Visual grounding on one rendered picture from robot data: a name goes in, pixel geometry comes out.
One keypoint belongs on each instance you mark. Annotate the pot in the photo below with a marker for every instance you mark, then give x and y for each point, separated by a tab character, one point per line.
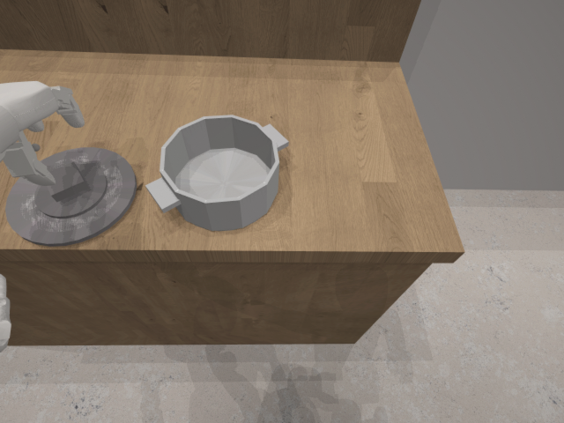
220	172

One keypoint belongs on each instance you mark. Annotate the knob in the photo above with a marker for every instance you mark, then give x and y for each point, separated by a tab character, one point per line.
69	181

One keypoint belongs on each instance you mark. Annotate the lid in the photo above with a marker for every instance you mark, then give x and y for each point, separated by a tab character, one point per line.
37	217

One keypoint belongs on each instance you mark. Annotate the left robot hand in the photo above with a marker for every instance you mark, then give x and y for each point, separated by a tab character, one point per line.
29	102

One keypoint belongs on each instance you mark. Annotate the table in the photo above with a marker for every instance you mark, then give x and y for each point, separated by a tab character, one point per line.
360	211

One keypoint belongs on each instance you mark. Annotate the left robot forearm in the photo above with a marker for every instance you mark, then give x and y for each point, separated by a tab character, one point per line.
9	131

